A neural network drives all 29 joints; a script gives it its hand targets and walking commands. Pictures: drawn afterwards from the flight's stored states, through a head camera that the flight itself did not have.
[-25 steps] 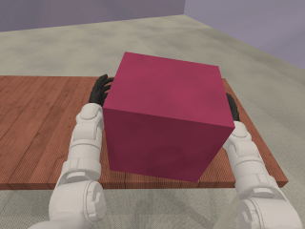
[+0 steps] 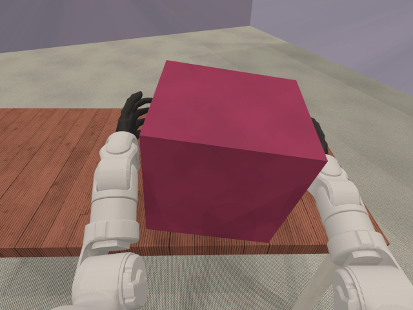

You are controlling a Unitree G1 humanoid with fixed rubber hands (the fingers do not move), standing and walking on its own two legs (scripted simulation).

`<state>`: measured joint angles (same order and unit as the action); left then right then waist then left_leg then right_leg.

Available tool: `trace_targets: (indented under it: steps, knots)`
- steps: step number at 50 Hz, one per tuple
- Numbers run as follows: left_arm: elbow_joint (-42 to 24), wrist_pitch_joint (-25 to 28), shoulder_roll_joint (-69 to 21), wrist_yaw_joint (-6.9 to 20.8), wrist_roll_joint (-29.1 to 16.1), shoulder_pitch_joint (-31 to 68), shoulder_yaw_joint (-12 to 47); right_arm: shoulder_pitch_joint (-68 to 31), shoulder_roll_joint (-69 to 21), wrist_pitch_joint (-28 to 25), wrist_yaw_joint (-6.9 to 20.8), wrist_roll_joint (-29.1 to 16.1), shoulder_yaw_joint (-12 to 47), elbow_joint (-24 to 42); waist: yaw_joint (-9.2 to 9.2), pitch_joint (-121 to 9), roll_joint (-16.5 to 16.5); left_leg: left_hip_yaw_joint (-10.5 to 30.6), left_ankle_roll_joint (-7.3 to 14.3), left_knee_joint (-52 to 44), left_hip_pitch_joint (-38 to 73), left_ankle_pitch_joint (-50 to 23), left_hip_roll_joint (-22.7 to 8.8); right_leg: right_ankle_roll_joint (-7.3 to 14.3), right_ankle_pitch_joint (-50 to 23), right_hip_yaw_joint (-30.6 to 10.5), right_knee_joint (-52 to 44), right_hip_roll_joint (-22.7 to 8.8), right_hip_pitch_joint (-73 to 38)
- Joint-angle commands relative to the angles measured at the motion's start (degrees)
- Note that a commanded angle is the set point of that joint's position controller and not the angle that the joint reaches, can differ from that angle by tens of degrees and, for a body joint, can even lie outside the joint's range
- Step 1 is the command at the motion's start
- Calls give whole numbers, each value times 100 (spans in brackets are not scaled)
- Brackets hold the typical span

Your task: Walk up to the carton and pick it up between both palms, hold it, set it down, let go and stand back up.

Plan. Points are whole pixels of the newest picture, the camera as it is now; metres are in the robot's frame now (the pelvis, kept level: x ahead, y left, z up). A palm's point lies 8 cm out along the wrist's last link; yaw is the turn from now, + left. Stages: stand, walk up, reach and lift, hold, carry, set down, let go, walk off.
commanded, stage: reach and lift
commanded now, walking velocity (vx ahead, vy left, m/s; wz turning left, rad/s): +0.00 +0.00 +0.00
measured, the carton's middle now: (219, 156) +0.40 +0.00 +0.13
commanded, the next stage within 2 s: hold in 1.56 s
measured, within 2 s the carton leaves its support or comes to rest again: neither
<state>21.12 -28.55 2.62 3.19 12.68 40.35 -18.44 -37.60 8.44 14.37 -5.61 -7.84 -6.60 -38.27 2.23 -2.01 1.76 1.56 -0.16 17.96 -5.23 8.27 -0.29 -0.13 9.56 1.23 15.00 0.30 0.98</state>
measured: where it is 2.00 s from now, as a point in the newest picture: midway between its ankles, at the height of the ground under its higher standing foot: outside the picture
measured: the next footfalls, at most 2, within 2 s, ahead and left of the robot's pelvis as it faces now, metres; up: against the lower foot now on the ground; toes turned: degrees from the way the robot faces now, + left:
none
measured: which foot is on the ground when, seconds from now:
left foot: down 0.00-1.00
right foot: down 0.00-1.00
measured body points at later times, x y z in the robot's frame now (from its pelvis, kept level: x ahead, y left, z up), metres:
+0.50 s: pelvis -0.01 +0.01 +0.00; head -0.07 +0.03 +0.44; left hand +0.37 +0.18 +0.25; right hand +0.37 -0.18 +0.21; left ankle +0.02 +0.12 -0.75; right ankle -0.01 -0.12 -0.75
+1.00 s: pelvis +0.00 +0.00 +0.00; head -0.08 +0.02 +0.44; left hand +0.39 +0.17 +0.27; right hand +0.38 -0.19 +0.26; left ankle +0.02 +0.12 -0.75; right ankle -0.01 -0.12 -0.75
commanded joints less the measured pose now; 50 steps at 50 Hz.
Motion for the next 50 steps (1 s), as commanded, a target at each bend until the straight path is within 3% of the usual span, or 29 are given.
trace_targets:
  steps: [1,3,5,6,7,8,11,12,16,17,19,22,24,26,27,28,29,30,33,35,37,39,40,43,44,46,47,49,50]
  knots:
    - [-263,-404,-2845,922,-475,2334,2196,-4544,-2825,-346,587,-602,2199,2346,38,-2042,270,-303,7,39,771,-1379,336,-260,-1454,184,-147,203,-360]
    - [-587,-453,-2745,897,-515,2667,2267,-4716,-2888,-291,522,-588,2200,2448,60,-2454,71,-299,-2,165,833,-1526,384,-299,-1948,158,11,121,-581]
    - [-350,-550,-2619,995,-380,2723,2189,-4173,-2686,-115,445,-488,1806,1725,354,-1672,-117,-290,-72,22,730,-1216,350,-292,-1620,174,-87,104,-238]
    - [-602,-547,-2664,986,-438,2883,2287,-4311,-2765,-109,452,-544,1886,1913,232,-1823,-174,-305,-78,24,780,-1338,325,-225,-1452,217,-81,159,-261]
    - [-188,-611,-2490,1012,-392,2664,2048,-4505,-2872,-94,441,-580,2033,2109,116,-1670,19,-323,17,19,622,-1154,364,-269,-1581,126,-131,110,-348]
    - [-647,-618,-2585,1029,-416,2843,2214,-4325,-2793,-47,435,-566,1952,1867,231,-1720,-133,-350,-65,12,736,-1294,345,-260,-1475,223,-57,158,-373]
    - [-716,-728,-2715,1008,-386,2766,2327,-4438,-2674,10,439,-667,1925,1915,344,-1891,-442,-339,-139,60,912,-1387,371,-237,-1526,272,-86,143,-377]
    - [-229,-833,-2566,1062,-247,2717,2081,-4604,-2652,71,420,-685,1816,1823,295,-1379,-324,-290,-103,13,769,-1294,335,-211,-1285,265,-137,168,-229]
    - [-738,-929,-2548,1048,-454,2997,2195,-4817,-2692,133,453,-882,2125,2249,137,-1918,-188,-270,-14,8,910,-1225,319,-173,-1164,219,-155,197,-285]
    - [-392,-980,-2514,1061,-406,2857,2023,-4710,-2595,229,483,-804,1924,1796,226,-1415,-174,-317,-29,-47,700,-1083,330,-165,-975,237,-190,208,-183]
    - [-1137,-935,-2751,917,-721,2867,2580,-4885,-2682,147,494,-1061,2286,2419,202,-2461,-302,-207,-161,171,1336,-1867,287,-140,-1407,303,-108,345,-236]
    - [-1332,-1082,-2957,746,-871,2904,2787,-5397,-2655,192,550,-1310,2355,2909,167,-2593,-235,-115,-192,150,1390,-1772,185,-62,-1102,320,-149,425,-12]
    - [-319,-1301,-2619,901,-562,2797,2100,-5139,-2492,450,506,-1026,2019,2108,117,-1334,24,-164,12,-146,604,-758,218,-82,-414,218,-345,293,-8]
    - [-209,-1388,-2478,978,-426,3159,1860,-5163,-2361,609,626,-866,1629,1431,255,-982,58,-169,85,-397,238,21,165,-41,212,222,-371,247,112]
    - [-565,-1365,-2470,993,-454,3310,1848,-4973,-2448,641,644,-936,1687,1460,220,-1266,60,-227,64,-366,449,-353,181,-36,-48,195,-369,255,14]
    - [-291,-1415,-2343,1035,-378,3254,1803,-5221,-2405,667,650,-1041,1636,1323,156,-993,-49,-246,89,-371,369,-169,223,-55,115,156,-419,235,191]
    - [-571,-1416,-2631,1022,-586,3526,2127,-5220,-2421,676,665,-1008,1516,1454,383,-1296,-286,-201,-59,-322,433,-520,188,17,-257,193,-354,249,83]
    - [-155,-1471,-2420,1065,-507,3257,1980,-5239,-2351,730,621,-1033,1513,1267,350,-1148,-214,-223,-42,-369,417,-302,151,-3,-88,146,-425,218,124]
    - [-723,-1389,-2735,941,-884,3586,2472,-5636,-2386,665,636,-1153,1581,1659,481,-2208,-522,-127,-191,-139,884,-859,130,32,-601,191,-297,284,115]
    - [-791,-1415,-2815,774,-920,3746,2586,-5690,-2148,779,754,-1288,1488,1334,469,-2154,-871,-31,-344,-188,870,-792,16,143,-353,223,-268,322,353]
    - [-516,-1456,-2623,792,-757,3606,2295,-5583,-2206,807,761,-1153,1476,1089,438,-1983,-669,-74,-225,-173,666,-460,113,94,-280,144,-366,227,271]
    - [-189,-1519,-2502,808,-593,3755,1905,-5709,-2193,885,772,-1097,1386,923,222,-1502,-515,-155,-69,-358,277,-36,137,83,124,116,-412,232,145]
    - [-53,-1477,-2526,867,-754,3870,1859,-6079,-2312,902,765,-1092,1331,1074,301,-1650,-235,-159,-3,-330,248,46,155,44,164,89,-406,231,253]
    - [-670,-1397,-2385,823,-991,3857,2105,-5953,-2671,953,715,-1390,1785,1535,151,-2403,6,-160,19,-115,539,-772,224,-58,-762,12,-301,261,-98]
    - [-313,-1421,-2274,824,-829,3860,1903,-5982,-2539,1049,697,-1432,1742,1062,52,-2088,-140,-211,10,-135,457,-552,246,-55,-448,-4,-347,278,127]
    - [-300,-1513,-2376,834,-796,3922,1872,-6174,-2559,1069,641,-1425,1796,1341,131,-2168,-38,-200,49,-122,521,-587,283,-77,-558,23,-377,271,17]
    - [-351,-1495,-2314,834,-786,3951,1770,-6068,-2571,1102,650,-1508,1884,1173,9,-2056,-95,-175,66,-124,449,-825,257,-73,-675,21,-347,291,26]
    - [-104,-1562,-2279,948,-763,3916,1726,-6056,-2477,1185,585,-1587,1758,1052,130,-1845,-109,-201,44,-140,498,-723,208,-65,-646,-42,-357,269,84]
    - [-459,-1551,-2183,972,-872,4008,1742,-5879,-2606,1210,507,-1658,1856,1254,186,-2150,-96,-214,32,-5,545,-1097,317,-120,-1199,-92,-313,241,-168]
